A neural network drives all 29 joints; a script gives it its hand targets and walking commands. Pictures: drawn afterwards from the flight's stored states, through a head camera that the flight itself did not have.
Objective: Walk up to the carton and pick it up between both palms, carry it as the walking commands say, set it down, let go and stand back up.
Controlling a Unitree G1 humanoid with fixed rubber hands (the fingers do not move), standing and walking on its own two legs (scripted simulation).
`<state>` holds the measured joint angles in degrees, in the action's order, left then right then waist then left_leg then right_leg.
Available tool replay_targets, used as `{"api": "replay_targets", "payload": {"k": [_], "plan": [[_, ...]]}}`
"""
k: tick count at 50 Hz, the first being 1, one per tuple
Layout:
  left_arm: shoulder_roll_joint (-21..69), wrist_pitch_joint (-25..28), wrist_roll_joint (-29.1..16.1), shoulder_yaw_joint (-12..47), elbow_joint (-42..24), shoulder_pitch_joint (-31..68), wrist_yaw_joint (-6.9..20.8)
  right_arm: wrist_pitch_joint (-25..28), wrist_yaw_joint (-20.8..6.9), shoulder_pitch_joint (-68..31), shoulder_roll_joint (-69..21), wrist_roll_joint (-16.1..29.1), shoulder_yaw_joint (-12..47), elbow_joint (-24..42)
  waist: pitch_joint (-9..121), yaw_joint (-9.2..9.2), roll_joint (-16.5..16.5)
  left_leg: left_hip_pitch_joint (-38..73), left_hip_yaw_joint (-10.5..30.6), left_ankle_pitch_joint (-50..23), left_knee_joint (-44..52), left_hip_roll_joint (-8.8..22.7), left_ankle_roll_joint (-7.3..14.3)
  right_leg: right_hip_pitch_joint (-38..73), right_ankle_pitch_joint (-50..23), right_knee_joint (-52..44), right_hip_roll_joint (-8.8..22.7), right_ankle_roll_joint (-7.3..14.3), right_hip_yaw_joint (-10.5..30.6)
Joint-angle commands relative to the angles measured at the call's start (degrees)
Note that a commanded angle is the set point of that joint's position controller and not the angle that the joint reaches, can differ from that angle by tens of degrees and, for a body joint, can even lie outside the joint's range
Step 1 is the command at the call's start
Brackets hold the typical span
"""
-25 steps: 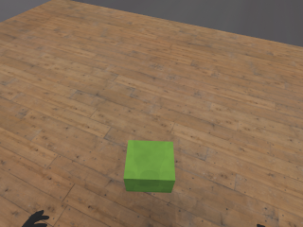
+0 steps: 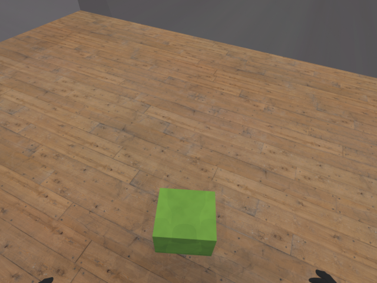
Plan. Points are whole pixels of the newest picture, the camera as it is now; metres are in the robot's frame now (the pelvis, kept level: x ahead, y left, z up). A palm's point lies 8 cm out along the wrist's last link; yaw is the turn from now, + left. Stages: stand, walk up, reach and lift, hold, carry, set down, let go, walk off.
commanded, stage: walk up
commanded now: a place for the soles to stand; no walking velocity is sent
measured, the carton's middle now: (185, 221) +0.55 -0.01 -0.67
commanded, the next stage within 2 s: none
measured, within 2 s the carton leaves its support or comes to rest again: neither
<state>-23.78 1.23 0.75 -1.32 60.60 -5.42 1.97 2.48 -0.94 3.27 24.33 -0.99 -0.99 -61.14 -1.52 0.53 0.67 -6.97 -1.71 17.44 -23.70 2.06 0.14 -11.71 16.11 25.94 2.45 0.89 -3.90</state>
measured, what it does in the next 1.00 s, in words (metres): walks ahead: left foot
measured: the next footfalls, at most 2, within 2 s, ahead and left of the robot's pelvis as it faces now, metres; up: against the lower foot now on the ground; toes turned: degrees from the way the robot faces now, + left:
left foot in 0.48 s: +0.19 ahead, +0.14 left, +0.00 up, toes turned -7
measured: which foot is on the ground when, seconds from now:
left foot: down 0.00-0.16, up 0.18-0.46, down 0.48-1.00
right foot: down 0.00-1.00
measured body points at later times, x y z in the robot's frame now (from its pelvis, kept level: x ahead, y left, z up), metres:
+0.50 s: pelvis +0.09 -0.01 -0.02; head +0.13 -0.02 +0.42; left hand +0.16 +0.32 -0.12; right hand +0.23 -0.34 -0.13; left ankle +0.19 +0.10 -0.75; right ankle +0.05 -0.13 -0.74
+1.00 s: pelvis +0.11 +0.00 +0.00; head +0.12 +0.00 +0.45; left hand +0.23 +0.32 -0.11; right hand +0.23 -0.32 -0.11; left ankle +0.18 +0.10 -0.74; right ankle +0.05 -0.13 -0.74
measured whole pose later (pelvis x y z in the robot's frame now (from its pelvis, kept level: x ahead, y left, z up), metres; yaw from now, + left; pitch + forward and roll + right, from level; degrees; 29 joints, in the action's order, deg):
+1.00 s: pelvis +0.11 +0.00 +0.00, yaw -2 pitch -2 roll -1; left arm -23.5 1.6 0.5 -0.7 59.1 -5.1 -0.6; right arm 0.2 -1.2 0.2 23.2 -0.6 -1.1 -61.1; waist -2.9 -0.3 -0.8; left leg -15.3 -3.0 6.1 -23.3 0.5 1.6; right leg -2.3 16.7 21.1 1.1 -1.3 -1.6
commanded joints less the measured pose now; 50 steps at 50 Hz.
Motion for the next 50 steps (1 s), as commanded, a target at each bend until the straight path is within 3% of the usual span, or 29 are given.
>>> {"api": "replay_targets", "payload": {"k": [1, 2, 3, 4, 6, 7, 8, 9, 10, 11, 12, 14, 17, 20, 21, 22, 23, 24, 25, 26, 27, 29, 31, 33, 35, 46, 49, 50], "plan": [[-11.80, 0.59, 0.43, -3.50, -6.52, 2.92, 0.91, 0.86, -0.27, 3.74, 15.17, -0.66, -4.48, 4.03, -3.37, -3.17, -4.98, 0.63, 14.05, 23.82, 8.67, 9.28, 7.70, -12.23, 15.63, 3.43, 1.96, 2.75, 4.59], [-10.50, 0.70, 0.55, -3.33, -7.60, 3.83, 1.11, 0.91, -0.22, 5.04, 15.97, -0.62, -5.25, 4.61, -5.53, -3.89, -7.76, 4.01, 17.44, 25.21, 12.37, 12.59, 9.37, -17.81, 10.18, 7.04, 0.01, 1.26, 0.83], [-10.00, 0.86, 0.84, -3.37, -8.67, 3.58, 1.27, 1.12, -0.17, 5.41, 17.36, -0.62, -6.20, 5.72, -6.26, -3.88, -11.52, 4.59, 20.94, 23.08, 14.83, 16.13, 11.62, -19.65, 6.24, 11.85, 0.61, 0.52, 1.65], [-10.62, 1.08, 0.93, -3.73, -9.47, 3.34, 1.51, 1.24, -0.17, 5.22, 17.51, -0.69, -6.49, 6.92, -5.80, -3.50, -10.58, 3.89, 20.78, 19.66, 14.50, 17.12, 13.17, -19.21, 7.63, 11.65, 2.12, 0.20, 3.73], [-10.52, 1.79, 0.74, -4.24, -9.14, -1.82, 2.03, 0.86, -0.54, 1.06, 16.74, -0.68, -6.33, 9.73, -3.87, -0.19, -8.82, -1.81, 13.16, 14.01, 9.03, 13.86, 11.02, -8.20, 6.43, 2.72, 1.64, 0.74, 2.52], [-10.59, 2.13, 0.88, -4.81, -7.72, -5.67, 1.69, 0.33, -0.84, -0.80, 14.63, -0.63, -5.48, 10.73, -2.29, 2.15, -6.15, -7.43, 8.01, 10.83, 3.51, 9.85, 8.49, 1.79, 4.03, -0.74, -1.55, 0.71, -0.24], [-13.23, 2.61, 1.41, -5.77, -6.71, -10.26, 1.10, 0.03, -0.89, -0.62, 10.95, -0.47, -4.16, 11.85, -2.56, 3.99, 2.63, -16.23, 2.05, 10.85, -8.52, 4.56, 5.40, 10.49, 10.56, -7.26, 0.92, 2.30, 6.65], [-20.12, 3.04, 1.85, -7.49, -7.39, -15.29, 0.56, 0.30, -0.64, -1.15, 8.20, -0.07, -3.27, 14.45, -2.17, 6.45, 18.64, -31.29, -1.20, 14.04, -27.78, -3.98, 2.09, 17.22, 15.47, -15.87, 14.98, 8.05, 31.68], [-21.35, 3.15, 0.61, -7.66, -9.35, -15.35, 0.21, 0.15, -0.08, 1.10, 11.68, 0.03, -3.77, 13.98, -3.90, 4.82, 9.01, -33.84, 6.74, 15.73, -35.13, -2.38, 1.66, 15.94, 5.58, -14.89, 20.43, 12.66, 35.97], [-18.85, 3.26, -0.32, -7.29, -10.61, -13.98, -0.32, 0.51, 0.09, 3.76, 12.61, 0.56, -4.02, 13.18, -4.09, 2.99, 2.85, -32.61, 9.95, 11.78, -37.61, -0.64, 1.54, 15.36, -4.84, -12.10, 19.60, 13.90, 30.90], [-16.46, 3.43, -0.60, -7.01, -11.78, -12.17, -0.82, 0.85, 0.09, 6.29, 12.18, 0.78, -4.19, 12.89, -3.26, 1.51, 0.89, -30.28, 10.44, 7.45, -36.84, 1.22, 0.93, 14.87, -13.77, -10.30, 17.40, 12.92, 24.44], [-14.59, 3.29, -0.54, -6.53, -13.16, -10.05, -1.32, 0.65, -0.15, 8.09, 11.73, 0.54, -4.43, 12.72, -2.45, 0.92, 3.72, -25.28, 6.61, 5.41, -29.50, 1.78, -0.51, 12.75, -29.49, -7.77, 12.66, 10.55, 12.97], [-13.17, 2.53, -0.24, -5.52, -14.19, -10.74, -1.69, -0.72, -0.17, 7.14, 8.73, 0.10, -3.70, 14.16, -1.19, 0.94, 6.23, -17.49, 1.46, 1.14, -20.21, 0.80, -0.85, 7.81, -43.84, -3.88, 11.30, 9.27, 7.22], [-13.17, 1.83, -0.84, -4.48, -14.99, -9.28, -2.23, -1.18, 0.19, 5.57, 8.39, 0.59, -3.23, 14.28, 0.46, 1.18, 7.60, -9.76, -1.12, -6.13, -14.75, -0.80, 1.07, 2.53, -40.39, 1.03, 10.31, 7.68, 5.97], [-13.07, 1.57, -1.14, -4.09, -15.41, -8.04, -2.41, -1.27, 0.24, 6.35, 8.34, 0.66, -3.22, 13.87, 0.77, 0.17, 7.23, -6.34, -1.31, -9.55, -11.68, -1.18, 1.60, -0.02, -36.53, 3.01, 9.86, 7.01, 5.87], [-12.31, 1.32, -1.40, -3.47, -15.89, -7.11, -2.62, -1.28, 0.36, 7.25, 8.97, 0.45, -3.48, 13.36, 0.98, -0.91, 6.19, -2.79, -0.70, -12.90, -8.43, -1.61, 2.28, -2.51, -31.52, 5.41, 8.77, 5.71, 5.78], [-11.12, 1.20, -1.59, -2.79, -16.36, -6.98, -2.80, -1.23, 0.62, 7.68, 10.52, 0.10, -3.89, 13.11, 1.46, -1.82, 3.34, 0.56, 1.86, -18.90, -5.44, 0.01, 3.30, -4.64, -26.80, 8.01, 7.12, 3.78, 5.23], [-9.65, 1.16, -1.88, -2.14, -16.94, -7.63, -2.84, -0.91, 1.02, 8.71, 13.19, -0.29, -4.43, 13.08, 3.39, -2.10, -2.19, 3.83, 9.20, -27.14, -3.38, 7.49, 5.15, -7.27, -18.43, 11.67, 4.21, 1.47, 3.50], [-8.33, 0.43, -2.47, -1.41, -15.47, -11.96, -3.03, -0.70, 1.04, 5.25, 13.29, 0.55, -3.84, 14.25, 7.02, -0.30, -4.80, 2.18, 17.39, -32.25, -3.20, 14.88, 11.29, -5.30, -3.30, 14.86, 0.07, -0.70, 3.51], [-9.11, -0.26, -2.39, -1.67, -13.53, -12.50, -3.54, -1.07, 0.95, 3.41, 12.72, 1.26, -3.56, 14.07, 7.68, -0.10, -5.26, -3.03, 20.15, -26.61, -1.78, 15.79, 12.97, -0.67, 5.62, 13.37, -0.17, -0.64, 4.31], [-10.02, -0.25, -1.73, -2.08, -12.78, -12.72, -3.59, -1.46, 0.93, 1.39, 12.56, 1.11, -3.45, 14.12, 6.54, 0.64, -6.21, -5.53, 18.82, -21.40, -1.24, 14.15, 11.52, 0.57, 6.18, 10.25, 0.39, -0.13, 4.83], [-11.00, 0.26, -0.84, -2.42, -11.18, -10.82, -3.22, -1.86, 0.88, -2.13, 11.07, 1.12, -2.68, 13.49, 4.76, 1.33, -6.06, -8.12, 12.99, -17.04, -2.91, 9.06, 6.07, 2.64, 1.60, 2.09, 2.57, 1.05, 6.42], [-11.96, 0.84, -0.67, -2.43, -10.21, -7.15, -3.01, -1.73, 0.81, -2.44, 10.02, 1.35, -2.56, 11.44, 3.18, -0.14, -4.46, -4.66, 7.80, -18.26, -5.01, 5.10, 3.52, -0.61, -4.73, -0.76, 5.09, 2.10, 8.18], [-11.00, 0.99, -0.83, -1.95, -9.19, -5.45, -3.05, -1.43, 0.70, -2.73, 9.02, 1.41, -2.49, 9.87, 4.23, -0.54, -3.86, -1.50, 7.17, -23.27, -4.63, 5.30, 3.84, -0.58, -9.33, -0.70, 5.00, 1.69, 6.83], [-9.83, 0.95, -0.89, -1.44, -7.98, -4.42, -3.05, -1.34, 0.56, -3.87, 8.31, 1.38, -2.26, 8.78, 5.35, -0.36, -2.89, 0.37, 7.67, -25.19, -3.48, 6.18, 4.35, 0.16, -9.02, -2.12, 4.45, 1.04, 5.88], [-9.23, 0.79, -0.29, -0.98, -3.66, 1.44, -2.60, -1.38, 0.23, -6.78, 8.41, 0.83, -1.56, 2.76, 2.62, -0.75, -0.60, 0.83, 6.91, -14.54, 3.14, 5.13, 2.10, 1.26, -5.05, -10.33, 4.95, 0.67, 6.46], [-9.26, 0.71, -0.19, -1.00, -3.03, 1.90, -2.52, -1.24, 0.21, -6.57, 8.73, 0.65, -1.52, 1.64, 2.43, -0.74, -0.78, 0.63, 7.20, -12.91, 4.49, 5.23, 1.91, 1.89, -4.28, -10.98, 4.87, 0.58, 6.40], [-12.87, 1.21, -0.19, -2.24, -3.67, -0.51, -3.63, -2.64, -0.77, -6.38, 11.68, -0.75, -3.28, 3.81, 0.72, -0.72, -2.66, -1.34, 5.25, -13.40, 0.78, 3.25, 2.68, 1.12, -8.36, -8.13, 5.64, 1.13, 6.76]]}}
